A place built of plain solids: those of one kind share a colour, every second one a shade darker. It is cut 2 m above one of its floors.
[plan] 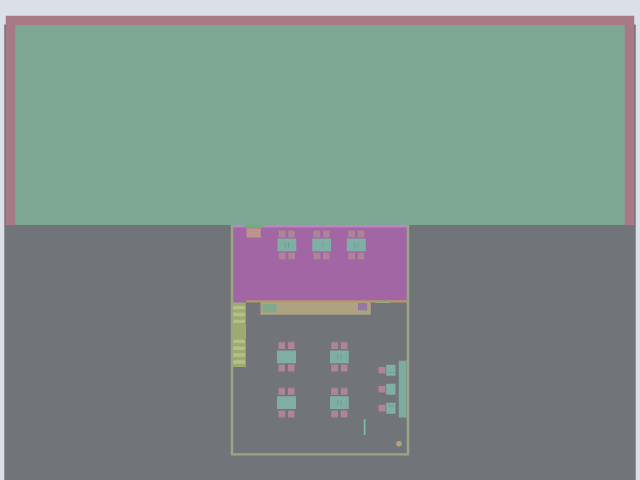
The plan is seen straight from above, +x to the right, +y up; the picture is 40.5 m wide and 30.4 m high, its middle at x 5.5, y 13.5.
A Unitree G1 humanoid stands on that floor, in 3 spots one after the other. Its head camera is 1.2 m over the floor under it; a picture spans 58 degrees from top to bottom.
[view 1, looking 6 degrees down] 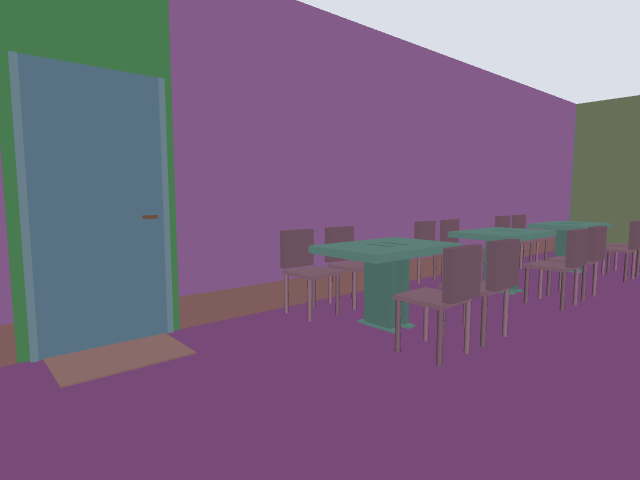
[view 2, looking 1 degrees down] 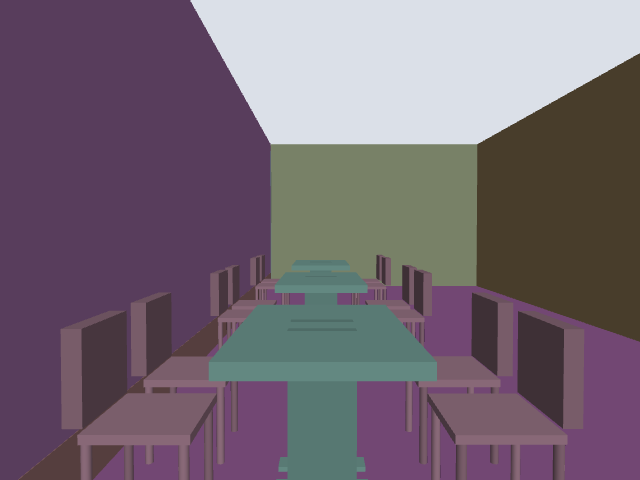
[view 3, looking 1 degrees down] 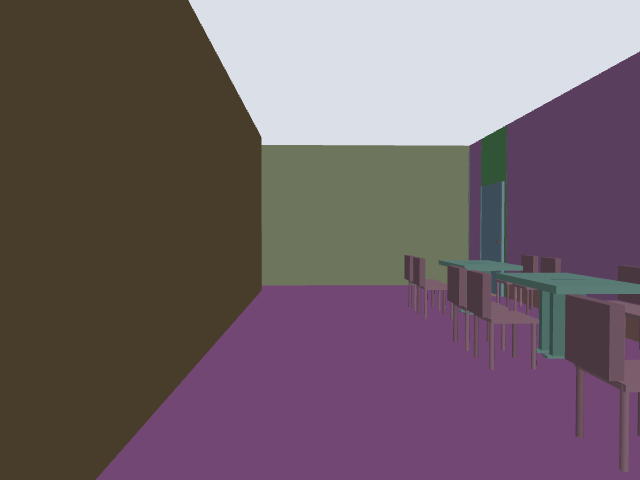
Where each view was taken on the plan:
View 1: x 0.38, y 10.64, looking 49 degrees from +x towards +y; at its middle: window_wall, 4.88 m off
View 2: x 1.30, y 13.20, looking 0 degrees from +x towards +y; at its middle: wall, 9.70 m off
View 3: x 9.80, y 10.74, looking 179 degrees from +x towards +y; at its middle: wall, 9.80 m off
